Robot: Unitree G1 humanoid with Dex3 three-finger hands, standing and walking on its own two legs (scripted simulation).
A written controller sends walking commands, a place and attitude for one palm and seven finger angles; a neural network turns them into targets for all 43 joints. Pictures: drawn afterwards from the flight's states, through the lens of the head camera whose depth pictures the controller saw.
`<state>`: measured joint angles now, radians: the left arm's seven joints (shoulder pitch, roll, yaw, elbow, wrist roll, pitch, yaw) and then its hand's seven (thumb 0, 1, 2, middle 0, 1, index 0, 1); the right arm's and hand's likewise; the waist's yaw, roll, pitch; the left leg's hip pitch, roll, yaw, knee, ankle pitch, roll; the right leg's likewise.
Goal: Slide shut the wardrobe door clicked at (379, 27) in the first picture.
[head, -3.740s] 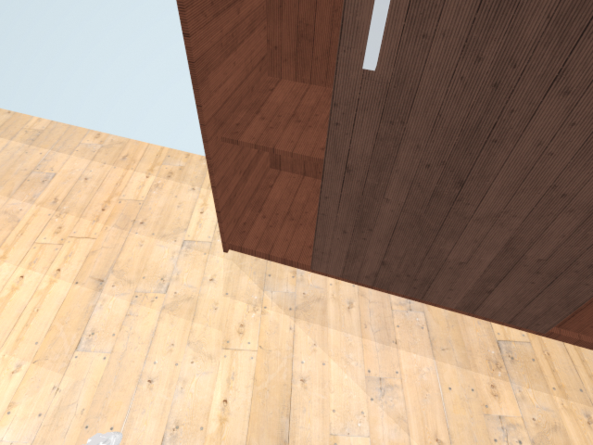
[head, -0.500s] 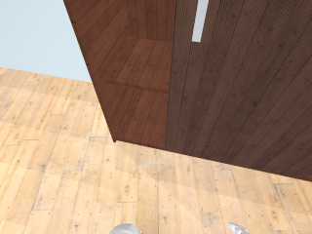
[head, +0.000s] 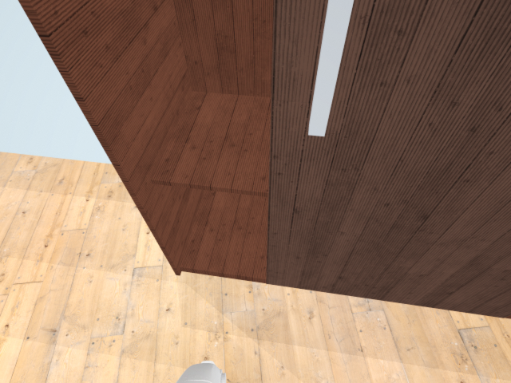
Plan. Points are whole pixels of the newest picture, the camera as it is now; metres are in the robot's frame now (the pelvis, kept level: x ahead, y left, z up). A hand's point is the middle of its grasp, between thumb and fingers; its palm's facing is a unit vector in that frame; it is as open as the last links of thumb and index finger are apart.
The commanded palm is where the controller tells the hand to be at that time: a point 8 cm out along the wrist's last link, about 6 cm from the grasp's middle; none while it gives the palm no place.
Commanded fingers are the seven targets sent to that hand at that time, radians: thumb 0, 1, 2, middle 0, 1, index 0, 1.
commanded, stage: come to a stop and stand still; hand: right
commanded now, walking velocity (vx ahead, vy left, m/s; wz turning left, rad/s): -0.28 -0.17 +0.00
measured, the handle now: (331, 43) +0.49 -0.08 +0.26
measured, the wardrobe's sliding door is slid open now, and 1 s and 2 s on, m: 0.36 0.36 0.36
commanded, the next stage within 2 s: look again from close up in 1.28 s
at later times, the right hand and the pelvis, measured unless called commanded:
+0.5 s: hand out of the picture +0.04 -0.18 -0.16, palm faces +0.10 +0.95 -0.29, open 7.4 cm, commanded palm none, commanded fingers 0.00 -0.90 -0.90 0.20 0.30 0.20 0.30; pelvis -0.02 +0.03 +0.00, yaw -2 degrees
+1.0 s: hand out of the picture -0.02 -0.18 -0.18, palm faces -0.01 +0.98 -0.19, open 7.3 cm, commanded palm none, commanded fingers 0.00 -0.90 -0.90 0.20 0.30 0.20 0.30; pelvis -0.03 +0.00 +0.00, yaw +0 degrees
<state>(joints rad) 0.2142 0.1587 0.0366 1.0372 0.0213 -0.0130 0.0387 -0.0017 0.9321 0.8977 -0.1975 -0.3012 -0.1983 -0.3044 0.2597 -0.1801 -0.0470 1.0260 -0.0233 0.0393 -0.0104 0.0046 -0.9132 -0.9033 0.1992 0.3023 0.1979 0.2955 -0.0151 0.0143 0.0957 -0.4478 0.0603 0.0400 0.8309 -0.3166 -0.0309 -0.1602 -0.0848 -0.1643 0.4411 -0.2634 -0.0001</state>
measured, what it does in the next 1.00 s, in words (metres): steps on the spot: left foot, then right foot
